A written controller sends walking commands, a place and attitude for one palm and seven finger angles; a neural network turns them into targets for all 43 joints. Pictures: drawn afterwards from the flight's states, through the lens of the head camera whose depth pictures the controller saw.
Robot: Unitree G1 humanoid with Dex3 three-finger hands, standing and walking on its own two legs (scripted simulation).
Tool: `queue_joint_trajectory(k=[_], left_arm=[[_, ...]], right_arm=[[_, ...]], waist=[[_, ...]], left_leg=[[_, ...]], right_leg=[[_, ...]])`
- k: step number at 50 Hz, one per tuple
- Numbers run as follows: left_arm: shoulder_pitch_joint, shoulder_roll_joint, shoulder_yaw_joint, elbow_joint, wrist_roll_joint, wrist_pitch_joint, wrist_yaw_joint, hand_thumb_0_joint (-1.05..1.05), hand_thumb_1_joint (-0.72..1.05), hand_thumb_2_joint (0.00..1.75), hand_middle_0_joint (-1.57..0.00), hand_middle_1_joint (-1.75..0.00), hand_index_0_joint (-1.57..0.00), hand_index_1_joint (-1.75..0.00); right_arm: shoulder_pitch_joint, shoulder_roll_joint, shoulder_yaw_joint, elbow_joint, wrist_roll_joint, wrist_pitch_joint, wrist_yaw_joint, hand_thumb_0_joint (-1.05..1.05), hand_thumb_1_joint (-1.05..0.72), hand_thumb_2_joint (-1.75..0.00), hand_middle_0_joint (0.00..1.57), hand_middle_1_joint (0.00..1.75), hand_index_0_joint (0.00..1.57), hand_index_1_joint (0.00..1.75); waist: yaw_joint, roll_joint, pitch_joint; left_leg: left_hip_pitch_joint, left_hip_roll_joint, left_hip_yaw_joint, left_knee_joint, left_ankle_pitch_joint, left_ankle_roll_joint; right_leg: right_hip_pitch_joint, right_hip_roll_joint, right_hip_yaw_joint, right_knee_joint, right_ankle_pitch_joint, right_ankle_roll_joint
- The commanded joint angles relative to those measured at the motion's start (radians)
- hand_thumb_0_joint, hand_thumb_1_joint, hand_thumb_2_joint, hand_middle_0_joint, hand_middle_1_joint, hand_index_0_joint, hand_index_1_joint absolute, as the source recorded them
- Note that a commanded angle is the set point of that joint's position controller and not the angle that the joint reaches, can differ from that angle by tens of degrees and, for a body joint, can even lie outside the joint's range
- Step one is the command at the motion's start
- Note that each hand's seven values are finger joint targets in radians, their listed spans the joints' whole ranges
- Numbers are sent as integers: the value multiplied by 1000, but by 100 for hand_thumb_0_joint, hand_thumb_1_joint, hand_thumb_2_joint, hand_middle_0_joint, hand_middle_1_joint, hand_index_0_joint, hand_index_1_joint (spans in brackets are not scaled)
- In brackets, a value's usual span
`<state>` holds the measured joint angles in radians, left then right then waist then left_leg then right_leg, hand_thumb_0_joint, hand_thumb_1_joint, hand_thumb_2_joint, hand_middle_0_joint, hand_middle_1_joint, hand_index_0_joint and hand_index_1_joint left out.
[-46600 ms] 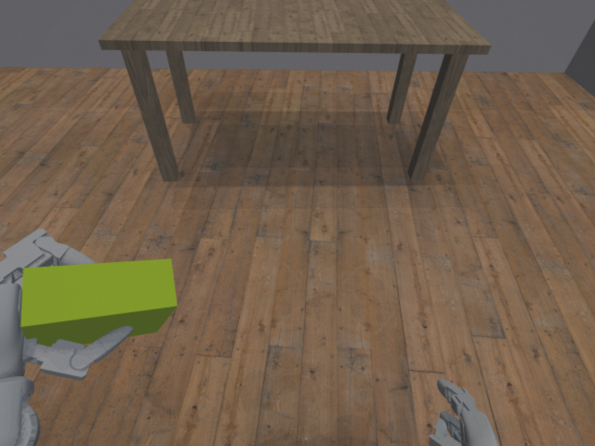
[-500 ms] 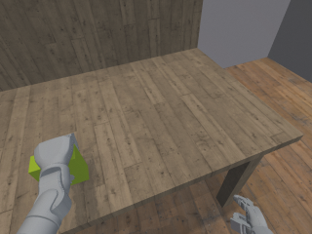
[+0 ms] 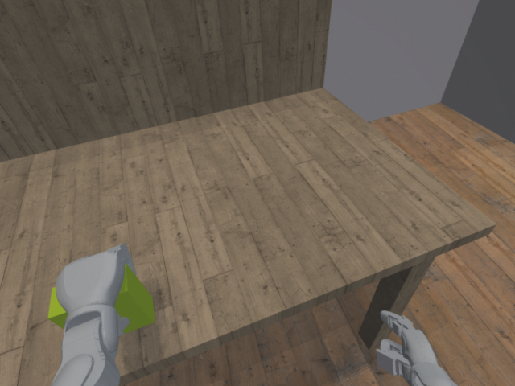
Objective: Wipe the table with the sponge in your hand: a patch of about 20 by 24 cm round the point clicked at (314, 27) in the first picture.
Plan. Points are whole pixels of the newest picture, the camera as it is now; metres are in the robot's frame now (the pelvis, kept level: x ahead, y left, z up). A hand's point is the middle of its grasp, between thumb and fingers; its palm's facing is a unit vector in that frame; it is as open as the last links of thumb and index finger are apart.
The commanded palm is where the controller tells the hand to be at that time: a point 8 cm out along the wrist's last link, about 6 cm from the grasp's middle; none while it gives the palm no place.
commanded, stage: lift the sponge slowly off the table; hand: left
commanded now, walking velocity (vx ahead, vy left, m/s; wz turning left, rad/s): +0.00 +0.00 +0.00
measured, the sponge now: (112, 311) +0.22 +0.28 -0.01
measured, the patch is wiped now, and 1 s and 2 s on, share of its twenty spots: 1.00 1.00 1.00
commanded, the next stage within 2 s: none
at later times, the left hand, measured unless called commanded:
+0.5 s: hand (109, 301) +0.22 +0.27 +0.04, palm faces +0.00 -0.13 -0.99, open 9.4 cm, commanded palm +0.18 +0.26 +0.10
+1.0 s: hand (102, 302) +0.20 +0.26 +0.07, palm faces +0.06 -0.15 -0.99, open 9.4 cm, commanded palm +0.18 +0.26 +0.13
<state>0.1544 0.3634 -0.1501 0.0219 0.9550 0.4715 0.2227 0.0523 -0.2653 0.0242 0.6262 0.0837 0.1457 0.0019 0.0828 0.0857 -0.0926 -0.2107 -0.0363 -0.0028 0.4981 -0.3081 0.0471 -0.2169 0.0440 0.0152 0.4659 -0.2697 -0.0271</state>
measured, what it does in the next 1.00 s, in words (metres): stands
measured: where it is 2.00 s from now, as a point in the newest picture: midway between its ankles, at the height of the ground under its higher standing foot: outside the picture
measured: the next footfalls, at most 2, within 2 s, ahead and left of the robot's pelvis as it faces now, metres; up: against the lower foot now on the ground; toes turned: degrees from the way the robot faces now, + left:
none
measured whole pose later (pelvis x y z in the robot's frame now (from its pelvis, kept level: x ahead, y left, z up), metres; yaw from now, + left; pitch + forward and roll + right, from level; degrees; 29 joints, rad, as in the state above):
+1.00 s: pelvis -0.01 -0.01 +0.00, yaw +0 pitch -3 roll +0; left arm 0.17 0.40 -0.14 -0.11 0.91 0.48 0.10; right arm 0.00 -0.25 0.04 0.64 0.06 0.11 -0.03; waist 0.12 0.09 -0.04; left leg -0.11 -0.03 -0.01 0.43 -0.26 0.03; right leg -0.11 0.05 0.01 0.40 -0.23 -0.04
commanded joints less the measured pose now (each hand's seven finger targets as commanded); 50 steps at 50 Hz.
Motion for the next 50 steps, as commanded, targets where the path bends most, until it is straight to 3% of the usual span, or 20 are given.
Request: queue_joint_trajectory(k=[1, 4, 5, 9, 10, 11, 12, 15, 21, 26, 30, 31, 33, 35, 36, 40, 43, 45, 48, 50], left_arm=[[-16, 57, 17, -83, -50, 16, -50, 0, 10, 130, -120, -160, -120, -160], [0, 46, 2, -50, -46, 12, -54, 0, 10, 130, -120, -160, -120, -160], [-36, 80, 34, -75, -43, 10, -53, 0, 10, 130, -120, -160, -120, -160], [-25, 91, 50, -96, -46, -1, -47, 0, 10, 130, -120, -160, -120, -160], [-31, 130, 89, -109, -51, -5, -46, 0, 10, 130, -120, -160, -120, -160], [-74, 115, 65, -119, -41, -4, -48, 0, 10, 130, -120, -160, -120, -160], [-59, 115, 70, -88, -44, -2, -48, 0, 10, 130, -120, -160, -120, -160], [-121, 156, 96, -114, -33, -2, -54, 0, 10, 130, -120, -160, -120, -160], [-139, 164, 97, -169, -25, -14, -61, 0, 10, 130, -120, -160, -120, -160], [-125, 168, 106, -227, -31, -37, -61, 0, 10, 130, -120, -160, -120, -160], [-110, 205, 140, -277, -27, -42, -58, 0, 10, 130, -120, -160, -120, -160], [-127, 166, 98, -291, -24, -40, -57, 0, 10, 130, -120, -160, -120, -160], [-154, 177, 103, -266, -18, -29, -58, 0, 10, 130, -120, -160, -120, -160], [-202, 260, 170, -299, -8, -30, -53, 0, 10, 130, -120, -160, -120, -160], [-200, 222, 133, -319, -4, -31, -53, 0, 10, 130, -120, -160, -120, -160], [-204, 248, 155, -345, -6, -30, -61, 0, 10, 130, -120, -160, -120, -160], [-218, 199, 104, -347, -1, -25, -70, 0, 10, 130, -120, -160, -120, -160], [-193, 238, 147, -355, -13, -22, -76, 0, 10, 130, -120, -160, -120, -160], [-206, 213, 116, -332, -10, -2, -91, 0, 10, 130, -120, -160, -120, -160], [-246, 269, 158, -334, -5, 12, -97, 0, 10, 130, -120, -160, -120, -160]], right_arm=[[-220, -99, -32, -176, -1, -54, -6, 0, -90, -90, 20, 30, 20, 30], [-222, -97, -26, -169, 0, -57, -7, 0, -90, -90, 20, 30, 20, 30], [-229, -104, -29, -167, -3, -56, -9, 0, -90, -90, 20, 30, 20, 30], [-225, -96, -30, -170, -6, -61, -14, 0, -90, -90, 20, 30, 20, 30], [-231, -102, -31, -170, -9, -61, -16, 0, -90, -90, 20, 30, 20, 30], [-228, -99, -29, -169, -9, -61, -19, 0, -90, -90, 20, 30, 20, 30], [-225, -95, -29, -169, -8, -63, -23, 0, -90, -90, 20, 30, 20, 30], [-238, -105, -26, -161, -12, -64, -28, 0, -90, -90, 20, 30, 20, 30], [-230, -97, -33, -168, -16, -76, -31, 0, -90, -90, 20, 30, 20, 30], [-228, -95, -37, -173, -21, -87, -31, 0, -90, -90, 20, 30, 20, 30], [-242, -98, -36, -168, -24, -92, -27, 0, -90, -90, 20, 30, 20, 30], [-233, -92, -38, -171, -25, -92, -28, 0, -90, -90, 20, 30, 20, 30], [-237, -95, -34, -165, -24, -93, -30, 0, -90, -90, 20, 30, 20, 30], [-254, -102, -33, -157, -27, -91, -36, 0, -90, -90, 20, 30, 20, 30], [-246, -93, -35, -166, -29, -94, -37, 0, -90, -90, 20, 30, 20, 30], [-275, -95, -28, -160, -29, -96, -38, 0, -90, -90, 20, 30, 20, 30], [-270, -88, -27, -159, -29, -100, -38, 0, -90, -90, 20, 30, 20, 30], [-287, -92, -27, -163, -30, -102, -39, 0, -90, -90, 20, 30, 20, 30], [-286, -91, -20, -158, -29, -91, -39, 0, -90, -90, 20, 30, 20, 30], [-308, -100, -15, -154, -29, -87, -40, 0, -90, -90, 20, 30, 20, 30]], waist=[[16, -126, -69], [15, -134, -42], [16, -118, -48], [21, -120, -73], [25, -123, -76], [17, -118, -90], [17, -127, -53], [18, -79, -47], [23, -49, -95], [27, -70, -119], [32, -56, -109], [22, -52, -103], [19, -66, -69], [29, -52, -80], [27, -34, -106], [33, -10, -92], [24, -15, -87], [35, -22, -88], [25, -56, -63], [31, -46, -56]], left_leg=[[-11, 15, -59, -64, 273, 3], [-17, 14, -60, -69, 259, -1], [-10, 17, -65, -75, 247, 0], [-2, 9, -56, -67, 265, 3], [-1, 9, -62, -71, 252, 3], [2, 6, -58, -68, 253, 6], [-7, 6, -56, -71, 236, 5], [5, 7, -60, -85, 227, 4], [28, 3, -63, -83, 258, 9], [47, 2, -64, -81, 290, 12], [65, 4, -70, -85, 319, 7], [62, 6, -64, -82, 321, 10], [61, 7, -66, -90, 306, 9], [76, 6, -73, -99, 298, 10], [78, 3, -63, -92, 304, 13], [105, 5, -74, -105, 311, 8], [110, 9, -73, -109, 317, 7], [119, 7, -76, -114, 314, 10], [103, 7, -67, -119, 307, 6], [110, 8, -75, -131, 284, 6]], right_leg=[[94, 2, 35, -45, 298, -53], [76, 7, 33, -49, 277, -54], [71, 12, 49, -54, 253, -59], [102, 5, 52, -52, 297, -56], [106, 8, 69, -55, 288, -58], [110, 3, 58, -56, 292, -53], [94, 5, 61, -64, 264, -54], [88, 9, 73, -76, 228, -59], [124, 7, 61, -71, 243, -61], [149, 4, 65, -69, 302, -60], [154, 7, 83, -69, 346, -64], [145, 5, 65, -67, 338, -60], [128, 5, 64, -83, 310, -60], [142, 9, 89, -92, 284, -66], [156, 3, 71, -84, 295, -61], [156, 10, 90, -101, 286, -69], [143, 11, 65, -104, 265, -66], [158, 12, 92, -114, 268, -70], [153, 4, 78, -119, 268, -64], [149, 10, 99, -133, 218, -69]])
